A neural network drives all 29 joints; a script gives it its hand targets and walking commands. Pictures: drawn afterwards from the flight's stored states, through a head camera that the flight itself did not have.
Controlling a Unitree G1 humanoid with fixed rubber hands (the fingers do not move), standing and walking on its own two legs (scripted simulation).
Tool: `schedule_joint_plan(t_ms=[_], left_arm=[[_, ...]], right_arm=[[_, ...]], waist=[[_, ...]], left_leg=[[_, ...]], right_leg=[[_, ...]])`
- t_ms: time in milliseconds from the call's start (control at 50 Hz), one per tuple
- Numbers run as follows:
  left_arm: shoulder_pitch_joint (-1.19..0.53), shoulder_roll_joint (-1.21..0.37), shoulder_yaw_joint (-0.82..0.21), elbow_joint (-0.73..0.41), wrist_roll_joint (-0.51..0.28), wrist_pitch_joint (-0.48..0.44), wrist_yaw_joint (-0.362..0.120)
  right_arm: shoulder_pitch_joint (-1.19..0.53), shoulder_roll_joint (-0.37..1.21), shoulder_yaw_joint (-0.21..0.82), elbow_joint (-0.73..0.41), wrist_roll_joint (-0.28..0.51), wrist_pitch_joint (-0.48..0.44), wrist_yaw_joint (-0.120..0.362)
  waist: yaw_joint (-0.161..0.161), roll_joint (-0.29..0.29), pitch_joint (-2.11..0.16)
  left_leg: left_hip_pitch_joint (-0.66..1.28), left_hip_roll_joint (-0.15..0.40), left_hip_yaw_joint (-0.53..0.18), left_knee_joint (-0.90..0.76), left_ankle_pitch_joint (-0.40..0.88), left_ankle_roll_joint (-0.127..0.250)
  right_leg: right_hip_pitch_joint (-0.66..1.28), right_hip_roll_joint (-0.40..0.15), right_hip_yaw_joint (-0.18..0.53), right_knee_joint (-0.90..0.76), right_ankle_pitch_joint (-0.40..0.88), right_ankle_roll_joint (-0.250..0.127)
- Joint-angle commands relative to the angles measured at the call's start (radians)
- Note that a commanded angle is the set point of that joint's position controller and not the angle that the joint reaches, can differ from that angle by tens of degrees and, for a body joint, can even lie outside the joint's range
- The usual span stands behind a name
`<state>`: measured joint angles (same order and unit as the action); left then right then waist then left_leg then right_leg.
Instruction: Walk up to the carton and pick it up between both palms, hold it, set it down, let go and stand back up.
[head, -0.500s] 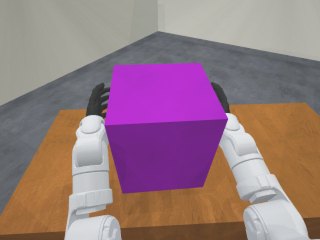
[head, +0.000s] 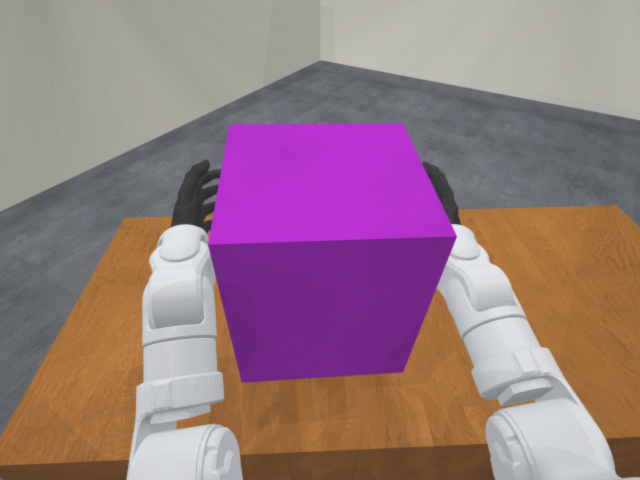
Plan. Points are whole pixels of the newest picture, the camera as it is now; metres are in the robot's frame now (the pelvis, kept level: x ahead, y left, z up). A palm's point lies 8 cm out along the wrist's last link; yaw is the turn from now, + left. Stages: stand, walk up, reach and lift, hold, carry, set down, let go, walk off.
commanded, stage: hold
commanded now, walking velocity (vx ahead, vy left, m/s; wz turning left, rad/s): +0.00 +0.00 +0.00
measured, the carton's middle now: (320, 255) +0.35 +0.00 +0.15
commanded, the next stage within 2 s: none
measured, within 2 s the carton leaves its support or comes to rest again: neither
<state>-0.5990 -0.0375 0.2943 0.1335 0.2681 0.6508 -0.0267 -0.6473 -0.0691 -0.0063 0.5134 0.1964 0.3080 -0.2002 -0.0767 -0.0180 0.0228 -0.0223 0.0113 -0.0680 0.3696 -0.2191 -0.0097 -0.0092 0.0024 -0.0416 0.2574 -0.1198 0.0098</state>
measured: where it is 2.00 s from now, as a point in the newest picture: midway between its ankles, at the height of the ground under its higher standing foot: outside the picture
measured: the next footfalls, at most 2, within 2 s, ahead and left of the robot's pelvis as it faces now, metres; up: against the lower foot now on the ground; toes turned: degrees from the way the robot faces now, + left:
none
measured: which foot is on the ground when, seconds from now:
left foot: down 0.00-1.00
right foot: down 0.00-1.00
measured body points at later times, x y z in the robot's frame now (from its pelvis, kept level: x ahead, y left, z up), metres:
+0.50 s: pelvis +0.00 +0.00 +0.00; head -0.04 +0.02 +0.45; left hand +0.38 +0.16 +0.19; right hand +0.38 -0.15 +0.18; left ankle +0.00 +0.12 -0.75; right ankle +0.02 -0.13 -0.75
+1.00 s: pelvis +0.00 +0.00 +0.00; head -0.05 +0.03 +0.45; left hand +0.38 +0.16 +0.19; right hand +0.38 -0.15 +0.18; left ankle +0.00 +0.12 -0.75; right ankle +0.02 -0.13 -0.75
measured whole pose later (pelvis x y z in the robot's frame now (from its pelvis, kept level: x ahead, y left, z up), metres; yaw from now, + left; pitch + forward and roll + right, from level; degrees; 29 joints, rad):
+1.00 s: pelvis +0.00 +0.00 +0.00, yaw +0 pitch -8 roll -1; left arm -0.60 -0.03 0.30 0.15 0.28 0.65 -0.03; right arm -0.66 -0.06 -0.01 0.54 0.18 0.31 -0.20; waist -0.07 -0.04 0.02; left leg -0.02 0.01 -0.06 0.37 -0.22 -0.01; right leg -0.01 0.00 -0.04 0.26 -0.12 0.01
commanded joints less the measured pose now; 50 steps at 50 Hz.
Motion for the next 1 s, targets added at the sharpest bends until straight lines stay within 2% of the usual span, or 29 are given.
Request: schedule_joint_plan(t_ms=[0, 40, 160, 280, 340, 360, 380, 460, 600, 740, 980], left_arm=[[-0.597, -0.591, -0.539, -0.068, -0.132, -0.044, -0.124], [-0.594, -0.598, -0.538, -0.065, -0.129, -0.038, -0.124], [-0.58, -0.601, -0.563, -0.083, -0.141, -0.04, -0.121], [-0.565, -0.593, -0.549, -0.074, -0.13, -0.029, -0.13], [-0.567, -0.594, -0.563, -0.093, -0.137, -0.031, -0.127], [-0.498, -0.57, -0.499, -0.042, -0.102, -0.027, -0.133], [-0.513, -0.57, -0.509, -0.063, -0.112, -0.029, -0.14], [-0.548, -0.581, -0.549, -0.094, -0.13, -0.037, -0.137], [-0.579, -0.599, -0.57, -0.085, -0.138, -0.039, -0.123], [-0.581, -0.601, -0.547, -0.055, -0.126, -0.035, -0.123], [-0.581, -0.595, -0.525, -0.039, -0.116, -0.041, -0.126]], right_arm=[[-0.741, 0.648, 0.391, -0.329, 0.083, -0.048, 0.085], [-0.747, 0.648, 0.38, -0.33, 0.079, -0.052, 0.092], [-0.741, 0.646, 0.398, -0.357, 0.092, -0.05, 0.082], [-0.731, 0.634, 0.38, -0.348, 0.082, -0.043, 0.083], [-0.736, 0.635, 0.4, -0.367, 0.095, -0.046, 0.083], [-0.725, 0.639, 0.418, -0.362, 0.081, -0.042, 0.074], [-0.714, 0.64, 0.416, -0.355, 0.08, -0.043, 0.071], [-0.73, 0.651, 0.417, -0.38, 0.085, -0.048, 0.072], [-0.734, 0.641, 0.383, -0.346, 0.07, -0.048, 0.083], [-0.749, 0.631, 0.362, -0.317, 0.061, -0.055, 0.092], [-0.766, 0.642, 0.371, -0.315, 0.063, -0.067, 0.091]], waist=[[-0.007, 0.039, -0.352], [-0.002, 0.047, -0.351], [-0.016, 0.052, -0.378], [-0.017, 0.044, -0.34], [-0.014, 0.051, -0.368], [0.019, -0.006, -0.355], [0.006, 0.001, -0.345], [-0.003, 0.032, -0.362], [-0.015, 0.064, -0.346], [-0.014, 0.062, -0.349], [-0.002, 0.046, -0.356]], left_leg=[[-0.018, -0.064, 0.062, -0.053, 0.291, -0.042], [-0.022, -0.06, 0.065, -0.062, 0.275, -0.04], [-0.003, -0.063, 0.056, -0.036, 0.339, -0.05], [-0.016, -0.059, 0.058, -0.052, 0.304, -0.046], [-0.001, -0.061, 0.056, -0.038, 0.349, -0.053], [0.008, -0.075, 0.075, -0.042, 0.332, -0.021], [-0.015, -0.071, 0.07, -0.055, 0.318, -0.025], [-0.003, -0.072, 0.067, -0.038, 0.343, -0.037], [-0.001, -0.062, 0.063, -0.045, 0.308, -0.046], [0.004, -0.057, 0.065, -0.049, 0.299, -0.044], [0.002, -0.063, 0.071, -0.047, 0.306, -0.035]], right_leg=[[0.183, 0.056, -0.025, 0.004, 0.164, 0.019], [0.171, 0.055, -0.026, 0.0, 0.131, 0.013], [0.188, 0.056, -0.023, 0.007, 0.204, 0.017], [0.181, 0.056, -0.026, 0.0, 0.17, 0.014], [0.192, 0.058, -0.027, 0.004, 0.203, 0.015], [0.216, 0.061, -0.019, 0.002, 0.237, 0.03], [0.216, 0.059, -0.024, 0.011, 0.245, 0.035], [0.2, 0.06, -0.025, 0.012, 0.237, 0.03], [0.145, 0.061, -0.03, 0.001, 0.14, 0.02], [0.142, 0.062, -0.033, -0.003, 0.112, 0.017], [0.161, 0.062, -0.031, 0.0, 0.14, 0.021]])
